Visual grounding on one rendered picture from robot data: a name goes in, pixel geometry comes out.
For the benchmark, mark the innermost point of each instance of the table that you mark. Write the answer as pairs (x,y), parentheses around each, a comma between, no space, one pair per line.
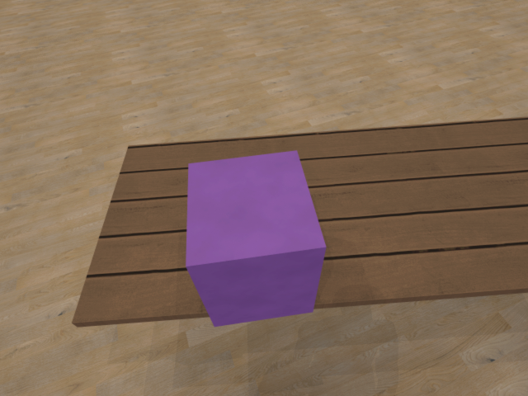
(408,213)

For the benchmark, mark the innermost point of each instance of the carton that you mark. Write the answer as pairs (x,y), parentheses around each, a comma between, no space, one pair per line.
(254,246)

